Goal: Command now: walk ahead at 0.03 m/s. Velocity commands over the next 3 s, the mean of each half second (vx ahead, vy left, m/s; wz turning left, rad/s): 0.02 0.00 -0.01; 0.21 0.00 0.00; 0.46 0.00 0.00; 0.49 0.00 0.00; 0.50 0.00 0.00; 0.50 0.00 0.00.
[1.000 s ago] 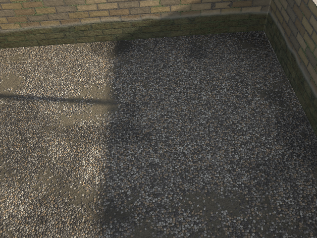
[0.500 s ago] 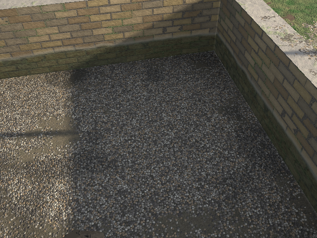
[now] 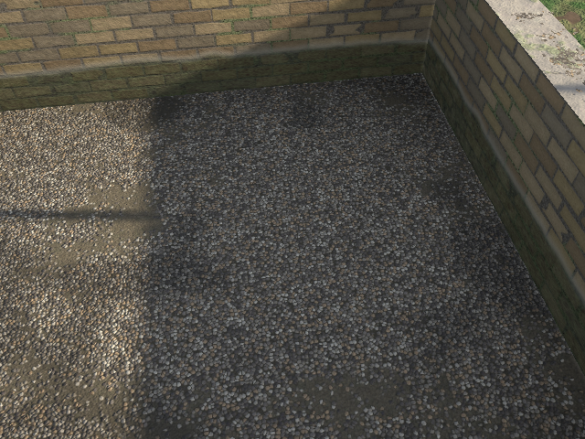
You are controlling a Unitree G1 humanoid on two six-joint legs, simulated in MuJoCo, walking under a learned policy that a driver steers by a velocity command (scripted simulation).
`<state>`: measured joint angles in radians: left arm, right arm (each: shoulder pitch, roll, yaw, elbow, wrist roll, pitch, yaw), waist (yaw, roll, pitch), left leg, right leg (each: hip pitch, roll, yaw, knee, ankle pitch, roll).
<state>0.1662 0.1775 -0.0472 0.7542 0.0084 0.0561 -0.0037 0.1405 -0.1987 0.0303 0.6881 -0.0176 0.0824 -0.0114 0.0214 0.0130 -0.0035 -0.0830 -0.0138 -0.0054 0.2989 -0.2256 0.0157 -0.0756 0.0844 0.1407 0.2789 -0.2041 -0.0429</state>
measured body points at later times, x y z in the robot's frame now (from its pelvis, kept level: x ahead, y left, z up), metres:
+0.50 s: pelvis -0.02 -0.01 +0.00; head -0.02 -0.01 +0.45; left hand +0.13 +0.21 -0.12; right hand +0.10 -0.24 -0.12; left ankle -0.04 +0.11 -0.75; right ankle -0.04 -0.10 -0.75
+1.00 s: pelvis -0.01 +0.00 -0.01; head -0.01 +0.00 +0.44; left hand +0.16 +0.21 -0.12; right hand +0.13 -0.22 -0.13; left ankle -0.04 +0.11 -0.75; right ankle -0.04 -0.10 -0.75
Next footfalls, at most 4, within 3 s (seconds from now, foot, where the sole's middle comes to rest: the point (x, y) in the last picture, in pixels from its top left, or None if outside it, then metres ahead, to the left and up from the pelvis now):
none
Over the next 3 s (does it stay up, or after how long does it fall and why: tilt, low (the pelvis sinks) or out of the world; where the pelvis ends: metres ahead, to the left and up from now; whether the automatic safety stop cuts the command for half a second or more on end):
stays up -0.01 -0.01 -0.02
